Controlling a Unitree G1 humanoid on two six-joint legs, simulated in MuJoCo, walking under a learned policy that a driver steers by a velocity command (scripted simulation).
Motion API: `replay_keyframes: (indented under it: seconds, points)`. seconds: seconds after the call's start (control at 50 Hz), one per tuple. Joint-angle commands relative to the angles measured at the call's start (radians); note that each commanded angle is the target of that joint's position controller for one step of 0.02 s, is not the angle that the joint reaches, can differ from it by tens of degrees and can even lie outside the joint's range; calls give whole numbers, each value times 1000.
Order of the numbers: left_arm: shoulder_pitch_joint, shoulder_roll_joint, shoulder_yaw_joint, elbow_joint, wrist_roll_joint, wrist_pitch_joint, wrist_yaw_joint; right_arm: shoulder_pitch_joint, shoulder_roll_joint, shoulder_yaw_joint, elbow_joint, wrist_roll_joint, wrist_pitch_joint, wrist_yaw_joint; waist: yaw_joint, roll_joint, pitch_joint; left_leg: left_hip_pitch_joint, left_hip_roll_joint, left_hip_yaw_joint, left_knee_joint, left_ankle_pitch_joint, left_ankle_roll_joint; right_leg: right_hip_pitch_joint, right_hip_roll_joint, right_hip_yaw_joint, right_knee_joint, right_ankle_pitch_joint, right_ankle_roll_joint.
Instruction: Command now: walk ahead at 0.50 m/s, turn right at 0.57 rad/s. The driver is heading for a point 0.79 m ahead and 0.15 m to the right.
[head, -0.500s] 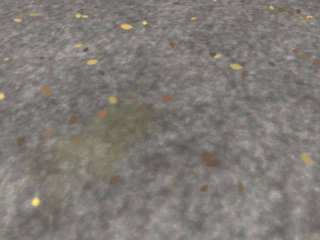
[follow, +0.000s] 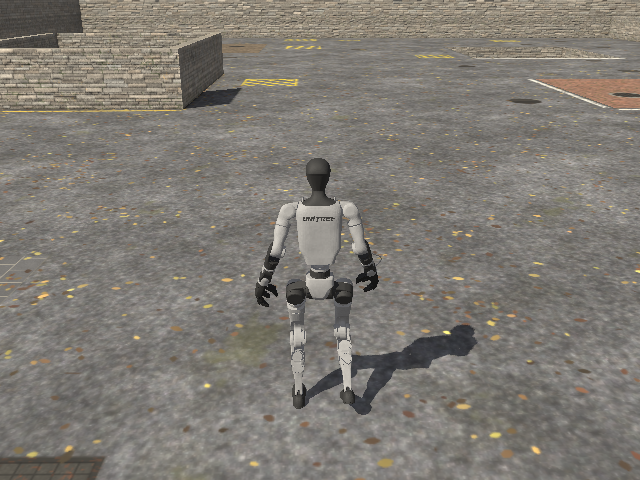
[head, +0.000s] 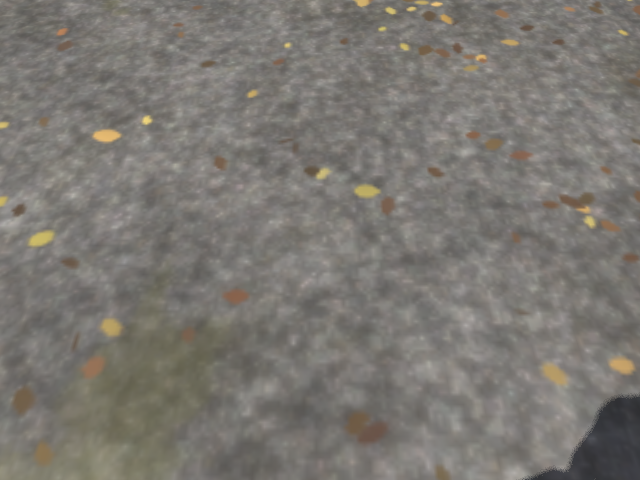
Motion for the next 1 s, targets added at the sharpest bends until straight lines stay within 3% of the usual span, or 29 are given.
replay_keyframes:
  seconds: [0.02,0.08,0.18,0.26,0.28,0.32,0.34,0.36,0.38,0.4,0.42,0.44,0.46,0.48,0.5,0.58,0.68,0.74,0.8,0.84,0.86,0.88,0.9,0.92,0.94,0.96,0.98,1.0]
  points:
    - [-13,47,19,-92,-3,2,-9,38,-111,-32,-26,0,-11,-3,-28,149,-24,198,272,-230,-237,98,144,-227,-110,27,-3,77,17]
    - [-74,29,14,-138,5,10,-15,53,-144,-46,-7,6,-14,-7,-31,113,-6,206,286,-141,-270,203,171,-281,-124,22,-107,155,33]
    - [-205,10,0,-193,7,-3,-45,74,-182,-57,7,11,3,-16,-71,94,21,232,262,26,-278,266,146,-234,-106,-46,-377,376,20]
    - [-305,18,-1,-250,5,0,-66,129,-214,-68,29,30,24,-19,-90,94,51,324,297,85,-240,320,120,-225,-83,-98,-487,335,-17]
    - [-311,27,3,-261,6,2,-70,131,-223,-71,31,34,32,-20,-81,99,49,348,306,100,-209,389,111,-209,-69,-113,-504,293,-33]
    - [-262,63,22,-265,10,8,-72,123,-255,-81,26,40,45,-26,-32,132,-3,374,306,137,-73,701,90,-90,-6,-168,-515,192,-75]
    - [-164,97,42,-245,9,12,-70,116,-265,-84,22,43,54,-29,29,134,-61,358,292,158,76,822,77,44,38,-192,-535,171,-103]
    - [7,151,75,-197,6,17,-58,109,-249,-76,15,42,58,-33,118,107,-148,251,255,184,294,788,44,297,76,-187,-595,233,-143]
    - [141,241,104,-167,1,28,-34,144,-177,-49,-8,4,51,-31,145,-60,-237,-33,198,184,624,292,-3,605,-93,79,-602,258,-208]
    - [85,319,101,-196,3,12,-37,214,-70,-12,-68,-11,19,-16,23,-236,-359,-412,-7,11,912,-466,-45,846,-307,673,-754,22,-394]
    - [106,225,77,-208,7,-3,-45,81,-172,-30,-80,31,-14,-3,111,-94,-365,-521,26,-142,981,-426,-27,836,-321,717,-858,-42,-368]
    - [67,183,62,-197,13,-17,-47,21,-193,-36,-106,56,-29,2,96,-66,-215,-577,64,-127,937,-319,-6,721,-294,575,-870,32,-327]
    - [4,156,52,-203,10,-23,-47,24,-183,-33,-94,38,-35,-6,47,20,-140,-522,107,-126,854,-233,-2,569,-247,459,-869,138,-292]
    - [-61,131,44,-216,16,-23,-44,35,-187,-39,-84,13,-32,-13,5,28,-96,-447,134,-127,774,-182,-12,441,-208,372,-877,246,-270]
    - [-95,113,36,-231,28,-24,-40,57,-190,-44,-80,7,-20,-12,-26,6,-85,-383,151,-134,742,-148,-20,362,-181,326,-901,312,-263]
    - [-68,136,43,-211,21,-32,-18,21,-142,-36,-105,-10,14,-15,-34,4,-54,-353,129,-103,584,-32,-79,238,-134,220,-938,473,-272]
    - [13,124,34,-157,15,-27,1,-140,-87,-11,-140,1,3,4,44,-33,-24,-284,81,-75,225,296,-83,227,-80,125,-934,390,-196]
    - [69,135,34,-120,12,-27,0,-215,-102,-11,-166,14,-7,19,78,-38,11,-291,67,-81,138,318,-57,295,-126,170,-914,343,-195]
    - [99,136,35,-92,13,-15,4,-233,-124,-19,-186,14,-16,31,75,-47,22,-337,57,-86,81,202,-15,432,-186,226,-849,418,-185]
    - [83,147,39,-85,17,-7,7,-181,-137,-24,-176,17,-17,34,46,-76,8,-294,42,-56,70,110,21,492,-204,213,-801,577,-166]
    - [63,149,38,-87,17,-4,7,-109,-154,-35,-159,16,-17,31,5,-79,-35,-189,11,-22,47,96,49,500,-180,177,-720,765,-148]
    - [51,135,30,-91,23,-2,8,15,-186,-51,-127,11,-17,27,-56,-61,-132,3,12,-21,49,148,89,468,-131,124,-562,883,-122]
    - [52,102,13,-112,41,-2,11,180,-234,-60,-105,3,-15,25,-117,29,-280,287,160,-214,84,219,163,305,-74,78,-290,683,-90]
    - [192,25,-8,-113,30,-19,4,255,-300,-82,-75,6,-6,33,-62,327,-385,630,364,-677,4,42,341,-94,101,4,74,16,3]
    - [143,90,-5,-116,29,-36,-2,255,-208,-58,-73,42,-1,38,-89,276,-347,651,366,-832,-105,-172,328,-252,70,73,163,-179,3]
    - [18,136,8,-143,7,-50,-9,187,-166,-46,-89,40,6,32,-100,184,-183,525,334,-698,-125,-194,282,-320,18,69,170,-100,-2]
    - [-61,122,2,-162,12,-63,-11,142,-161,-43,-106,22,15,27,-90,80,-107,395,290,-597,-142,-112,257,-303,-15,44,124,-35,-6]
    - [-92,112,5,-169,27,-69,-12,101,-149,-37,-115,13,19,25,-61,44,-34,285,264,-515,-150,91,252,-285,-37,25,56,0,5]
